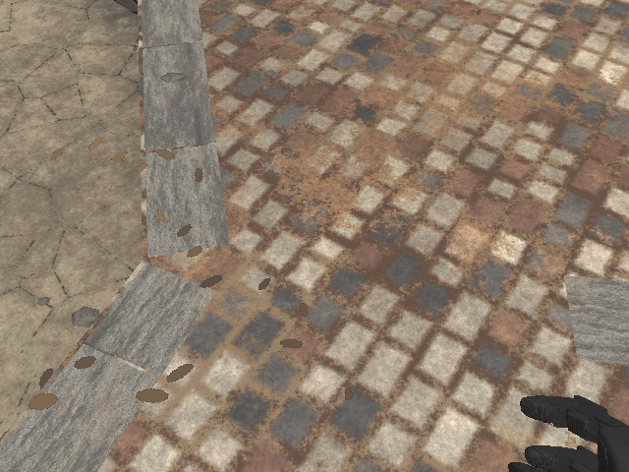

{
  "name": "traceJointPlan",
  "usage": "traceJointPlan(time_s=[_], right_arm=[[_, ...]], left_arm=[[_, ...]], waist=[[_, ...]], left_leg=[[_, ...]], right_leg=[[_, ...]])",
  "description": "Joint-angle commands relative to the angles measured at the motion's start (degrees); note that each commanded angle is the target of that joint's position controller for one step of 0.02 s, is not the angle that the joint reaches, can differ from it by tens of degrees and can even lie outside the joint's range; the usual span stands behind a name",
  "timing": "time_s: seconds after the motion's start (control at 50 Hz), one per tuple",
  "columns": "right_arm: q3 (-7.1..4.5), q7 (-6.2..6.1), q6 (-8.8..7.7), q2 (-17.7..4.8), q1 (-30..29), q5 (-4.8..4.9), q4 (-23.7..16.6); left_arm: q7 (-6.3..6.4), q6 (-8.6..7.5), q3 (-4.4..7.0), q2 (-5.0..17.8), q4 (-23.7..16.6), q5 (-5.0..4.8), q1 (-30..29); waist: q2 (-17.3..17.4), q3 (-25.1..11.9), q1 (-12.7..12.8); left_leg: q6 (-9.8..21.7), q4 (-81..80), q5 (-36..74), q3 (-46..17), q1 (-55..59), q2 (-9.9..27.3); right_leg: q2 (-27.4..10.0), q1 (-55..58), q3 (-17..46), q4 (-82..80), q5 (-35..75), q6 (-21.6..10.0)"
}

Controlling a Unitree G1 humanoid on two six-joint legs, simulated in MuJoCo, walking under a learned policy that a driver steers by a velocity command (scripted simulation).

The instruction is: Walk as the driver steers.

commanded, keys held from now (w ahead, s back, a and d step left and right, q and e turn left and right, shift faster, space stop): w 0.12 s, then no key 0.80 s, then w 0.08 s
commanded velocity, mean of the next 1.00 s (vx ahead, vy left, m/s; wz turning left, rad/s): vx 0.18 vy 0.00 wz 0.00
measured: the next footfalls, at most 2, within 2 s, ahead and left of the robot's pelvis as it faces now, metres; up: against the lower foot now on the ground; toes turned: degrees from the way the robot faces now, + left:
right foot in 0.42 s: +0.38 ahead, -0.12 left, +0.00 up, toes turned +0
left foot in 0.72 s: +0.30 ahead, +0.12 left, +0.00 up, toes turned +1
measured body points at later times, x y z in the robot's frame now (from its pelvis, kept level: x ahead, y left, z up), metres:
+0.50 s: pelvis +0.23 -0.03 +0.01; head +0.26 -0.04 +0.46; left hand +0.40 +0.22 -0.08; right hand +0.28 -0.30 -0.13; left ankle +0.13 +0.10 -0.69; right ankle +0.34 -0.12 -0.72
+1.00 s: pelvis +0.30 -0.01 +0.02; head +0.30 -0.01 +0.47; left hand +0.38 +0.25 -0.12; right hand +0.33 -0.27 -0.13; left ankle +0.26 +0.12 -0.72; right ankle +0.34 -0.12 -0.71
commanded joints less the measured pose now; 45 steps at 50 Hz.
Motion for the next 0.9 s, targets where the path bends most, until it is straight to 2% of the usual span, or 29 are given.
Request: traceJointPlan(time_s=[0.02, 0.04, 0.06, 0.08, 0.1, 0.14, 0.2, 0.26, 0.32, 0.38, 0.4, 0.42, 0.44, 0.46, 0.48, 0.5, 0.52, 0.54, 0.58, 0.62, 0.66, 0.7, 0.72, 0.74, 0.76, 0.78, 0.8, 0.84, 0.9], right_arm=[[-3.54, -0.56, 0.3, -10.0, 23.6, -0.07, 4.7], [-2.92, -0.76, 0.11, -8.3, 18.4, 0.0, 4.2], [-2.68, -0.65, -0.26, -7.7, 14.4, -0.3, 3.8], [-2.34, -0.43, -0.58, -6.4, 12.4, -0.94, 3.7], [-2.24, -0.42, -0.91, -6.2, 11.7, -1.66, 4.1], [-2.05, -0.27, -1.42, -5.7, 11.6, -1.15, 5.1], [-2.21, -0.99, -1.64, -8.1, 12.6, -1.51, 7.0], [-2.15, -2.01, -0.67, -9.3, 14.9, -1.46, 8.4], [-2.09, -2.41, 0.33, -10.5, 18.0, -0.93, 10.5], [-2.11, -2.8, 1.52, -10.7, 17.0, -0.27, 11.5], [-2.01, -2.98, 1.95, -10.4, 16.1, -0.08, 11.7], [-1.61, -3.03, 2.15, -9.2, 17.6, -0.5, 12.0], [-0.86, -2.98, 1.79, -7.3, 21.6, -2.03, 12.0], [0.76, -2.82, 1.8, -2.0, 29.7, -1.86, 14.2], [0.26, -2.78, 2.63, -5.4, 27.2, -0.91, 14.7], [-0.57, -2.91, 3.61, -8.2, 24.1, -0.1, 13.8], [-0.84, -3.53, 4.78, -8.2, 21.7, 0.05, 13.8], [-1.08, -4.21, 5.98, -8.0, 19.9, -0.32, 13.5], [-0.99, -5.17, 7.35, -6.7, 19.6, -0.61, 13.9], [-0.79, -5.39, 7.4, -5.5, 20.6, -0.88, 15.2], [-0.73, -5.06, 7.22, -4.8, 21.1, -1.16, 16.4], [-0.7, -4.57, 7.12, -5.0, 20.3, -2.15, 16.8], [-0.74, -4.57, 7.03, -6.3, 19.1, -2.61, 16.1], [-1.42, -4.68, 6.88, -9.6, 18.0, -1.75, 16.4], [-1.3, -4.55, 6.34, -8.5, 17.1, -1.32, 16.8], [-0.87, -4.53, 5.62, -7.0, 16.2, -1.54, 16.9], [-0.76, -4.49, 5.0, -6.6, 15.4, -1.7, 17.1], [-0.53, -4.39, 4.03, -6.0, 15.4, -1.52, 17.5], [-0.44, -4.41, 3.73, -6.3, 17.2, -1.15, 18.5]], left_arm=[[-0.85, -3.15, 0.65, 6.1, -5.3, -1.84, 1.3], [-0.99, -4.03, 1.62, 8.8, -7.6, -3.39, -4.9], [-0.59, -4.48, 1.56, 8.3, -8.1, -3.06, -7.6], [-0.27, -4.32, 2.04, 7.9, -8.1, -2.07, -8.6], [-0.34, -3.72, 1.98, 6.7, -7.9, -1.73, -6.5], [-0.25, -2.51, 1.87, 5.0, -7.9, -1.34, -5.7], [0.2, -1.77, 1.79, 4.7, -10.5, -0.01, -10.7], [-0.4, -2.11, 0.83, 2.7, -12.1, 0.33, -17.0], [-0.91, -1.98, 0.97, 4.0, -13.2, -0.16, -20.9], [-1.31, -2.12, 1.75, 6.7, -14.0, 0.41, -21.5], [-1.35, -2.28, 2.11, 7.2, -13.2, 0.7, -19.1], [-1.09, -2.48, 2.81, 9.1, -12.0, 1.11, -16.1], [-0.77, -2.46, 3.54, 13.0, -12.0, 1.65, -13.6], [-0.65, -1.65, 2.74, 10.8, -11.2, 2.11, -12.2], [-1.1, -1.08, 1.47, 5.8, -10.9, 1.25, -11.3], [-1.57, -0.93, 0.96, 5.3, -10.9, 0.56, -13.8], [-1.71, -0.78, 0.99, 5.8, -11.2, 0.58, -16.9], [-1.65, -0.62, 1.05, 6.4, -11.7, 0.62, -20.5], [-1.16, -0.13, 1.32, 7.0, -11.8, 1.32, -24.5], [-0.76, 0.21, 1.26, 6.5, -11.2, 1.48, -24.7], [-0.38, 0.46, 1.2, 6.3, -10.4, 0.67, -24.8], [-0.21, 0.75, 0.85, 5.4, -9.0, -0.01, -23.0], [-0.29, 0.75, 0.66, 4.9, -8.3, 0.26, -21.7], [-0.27, 0.91, 1.04, 5.5, -8.6, 0.55, -20.9], [-0.05, 0.99, 1.03, 5.4, -8.5, 0.87, -21.9], [0.14, 0.98, 1.01, 4.9, -8.2, 0.73, -21.8], [0.34, 1.04, 0.95, 4.3, -7.7, 0.57, -21.1], [0.44, 1.15, 1.07, 4.5, -6.7, 0.56, -19.8], [0.26, 1.19, 1.12, 4.4, -5.7, 0.31, -19.8]], waist=[[10.0, -20.0, -10.8], [7.5, -10.4, -9.2], [1.5, -6.4, -7.2], [0.2, -3.9, -5.4], [2.9, -4.6, -3.2], [3.3, -3.1, -1.9], [2.7, -0.7, -1.6], [2.9, -2.4, -4.0], [3.3, -4.4, -5.7], [4.0, -5.3, -4.4], [3.5, -6.0, -2.7], [1.6, -7.6, -1.9], [-4.3, -12.8, -3.2], [-13.8, -20.0, -5.2], [-12.2, -21.0, -2.9], [-8.8, -17.0, -3.3], [-5.7, -13.7, -4.0], [-4.5, -10.1, -4.8], [-7.3, -7.5, -6.4], [-7.9, -8.4, -6.5], [-7.0, -8.9, -7.0], [-5.4, -7.3, -7.0], [-3.7, -5.1, -6.1], [1.0, -2.3, -3.8], [3.1, -1.1, -4.2], [4.3, -1.2, -3.8], [5.2, -1.6, -3.3], [4.8, -2.4, -3.2], [2.6, -3.2, -4.0]], left_leg=[[13.8, -15.8, -22.3, -45.6, 49.8, 22.1], [11.4, -17.6, -18.7, -36.1, 40.5, 20.4], [10.3, -19.3, -10.2, -29.6, 31.8, 18.5], [9.4, -20.8, -3.8, -24.2, 25.7, 16.1], [9.6, -22.3, -1.4, -21.3, 22.1, 15.1], [10.3, -24.4, 5.5, -17.0, 17.4, 14.0], [10.1, -23.5, 26.6, -9.4, 13.5, 12.9], [7.4, -21.8, 29.5, -3.8, 13.5, 9.0], [6.6, -19.7, 25.9, -5.1, 18.6, 10.7], [4.9, -13.9, 23.0, -7.7, 23.5, 12.9], [3.6, -10.4, 21.6, -7.6, 23.7, 12.1], [1.7, -5.0, 20.3, -6.9, 23.1, 9.2], [-1.1, 4.0, 8.3, -4.8, 17.8, 5.0], [-4.5, 15.6, -18.6, -3.9, 8.3, 0.7], [-6.2, 22.7, -34.5, -7.0, 6.3, 0.7], [-6.5, 26.1, -35.6, -8.6, 4.2, 2.1], [-6.9, 26.7, -33.3, -8.4, 3.1, 3.4], [-7.4, 24.1, -30.3, -8.1, 3.4, 4.5], [-8.2, 17.0, -25.2, -6.9, 8.9, 4.9], [-8.0, 10.9, -20.1, -5.6, 14.2, 4.3], [-7.1, 3.0, -11.6, -4.2, 18.7, 3.7], [-5.2, -4.4, -5.5, -3.9, 22.3, 3.7], [-3.8, -7.2, -5.7, -6.7, 21.6, 6.4], [-2.1, -7.4, -13.8, -7.1, 15.4, 6.8], [-1.7, -9.4, -19.6, -7.6, 9.9, 6.3], [-2.5, -11.0, -19.8, -7.8, 8.0, 6.4], [-3.3, -11.7, -17.9, -7.8, 7.5, 6.4], [-4.1, -11.4, -13.7, -7.6, 8.9, 6.2], [-4.1, -9.8, -8.2, -6.9, 11.6, 5.7]], right_leg=[[1.8, -42.0, 8.7, 42.5, -2.7, -1.6], [-0.9, -44.8, 6.7, 42.1, 2.9, -2.4], [-3.9, -42.2, 5.6, 39.3, 8.2, -2.3], [-5.6, -40.0, 4.9, 36.7, 11.3, -1.9], [-7.1, -36.2, 5.5, 35.4, 13.0, -1.5], [-7.8, -34.3, 4.5, 31.9, 12.9, -0.2], [-7.4, -35.6, 2.3, 22.5, 17.0, 2.6], [-4.8, -30.9, -0.3, 7.2, 29.4, 2.8], [-2.9, -28.4, 0.5, 0.0, 35.1, 2.4], [-2.2, -27.1, 1.8, -4.4, 30.9, 0.2], [-1.6, -23.6, 1.3, -7.8, 32.5, -0.7], [-1.7, -17.5, 1.1, -11.0, 41.0, -1.9], [-8.9, -6.6, 7.0, -7.4, 65.7, -4.9], [-18.8, 5.2, 18.0, -6.4, 72.6, -14.4], [-20.0, 2.8, 22.6, -9.4, 65.0, -16.7], [-18.3, -2.1, 21.3, -11.7, 52.9, -15.0], [-16.8, -6.6, 20.0, -13.8, 42.4, -13.3], [-15.4, -12.1, 18.2, -16.6, 33.0, -11.9], [-12.3, -20.1, 14.9, -20.1, 22.2, -9.8], [-10.5, -22.6, 11.8, -20.6, 19.4, -9.5], [-9.4, -23.8, 10.0, -20.3, 13.6, -8.7], [-7.3, -26.4, 8.6, -20.3, 3.3, -5.5], [-6.0, -27.5, 7.7, -19.5, -0.1, -3.1], [-3.0, -25.7, 4.7, -18.7, 0.9, -1.3], [-1.6, -21.1, 2.8, -16.0, 5.0, -0.3], [-1.3, -18.0, 2.3, -13.8, 9.3, -0.4], [-1.2, -16.0, 1.9, -12.4, 12.9, -0.8], [-0.9, -14.8, 1.1, -10.9, 18.5, -1.3], [-1.0, -14.4, 1.0, -10.0, 24.4, -1.6]])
